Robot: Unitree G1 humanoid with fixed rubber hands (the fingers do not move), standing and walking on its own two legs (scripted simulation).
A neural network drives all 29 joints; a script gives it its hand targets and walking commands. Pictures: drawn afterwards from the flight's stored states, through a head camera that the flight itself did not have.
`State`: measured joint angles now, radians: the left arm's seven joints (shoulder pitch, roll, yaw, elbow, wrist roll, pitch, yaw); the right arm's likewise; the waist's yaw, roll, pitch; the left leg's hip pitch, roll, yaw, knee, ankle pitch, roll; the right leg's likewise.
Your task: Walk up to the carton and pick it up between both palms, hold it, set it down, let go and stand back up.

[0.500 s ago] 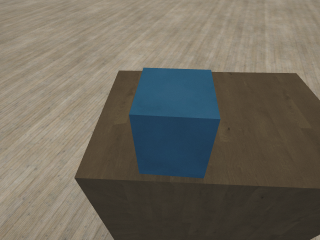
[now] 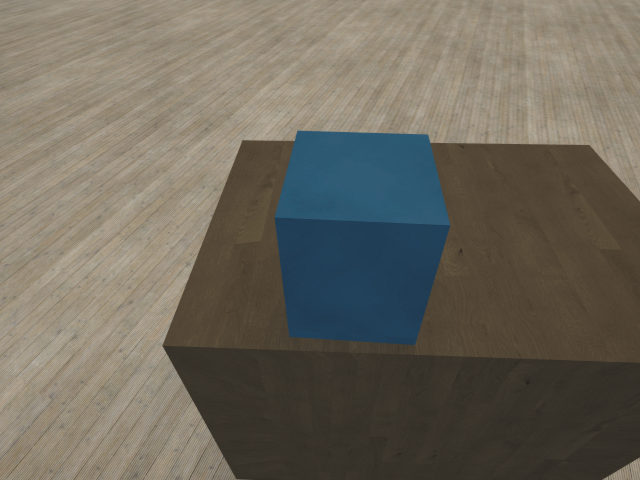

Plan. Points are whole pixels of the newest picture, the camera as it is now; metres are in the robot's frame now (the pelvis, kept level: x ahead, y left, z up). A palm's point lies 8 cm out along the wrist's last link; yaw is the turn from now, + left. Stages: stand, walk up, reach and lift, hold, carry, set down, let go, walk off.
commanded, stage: stand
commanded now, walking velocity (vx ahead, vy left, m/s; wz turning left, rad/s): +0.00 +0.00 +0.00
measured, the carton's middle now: (356, 238) +0.48 -0.02 +0.07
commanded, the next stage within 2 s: none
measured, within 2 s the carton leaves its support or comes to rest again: neither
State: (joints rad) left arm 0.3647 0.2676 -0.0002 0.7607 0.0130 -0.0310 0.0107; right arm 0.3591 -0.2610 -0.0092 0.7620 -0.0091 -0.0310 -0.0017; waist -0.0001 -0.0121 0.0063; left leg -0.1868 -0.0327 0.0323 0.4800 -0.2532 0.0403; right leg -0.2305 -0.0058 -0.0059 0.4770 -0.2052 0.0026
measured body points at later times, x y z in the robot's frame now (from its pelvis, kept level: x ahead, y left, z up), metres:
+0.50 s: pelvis +0.00 +0.00 +0.00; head +0.00 +0.01 +0.45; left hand +0.03 +0.26 -0.14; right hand +0.05 -0.26 -0.12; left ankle +0.01 +0.09 -0.74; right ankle +0.03 -0.12 -0.74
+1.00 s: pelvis +0.01 +0.00 +0.00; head +0.01 +0.00 +0.45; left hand +0.03 +0.25 -0.14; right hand +0.05 -0.25 -0.13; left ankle +0.01 +0.09 -0.74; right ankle +0.03 -0.12 -0.74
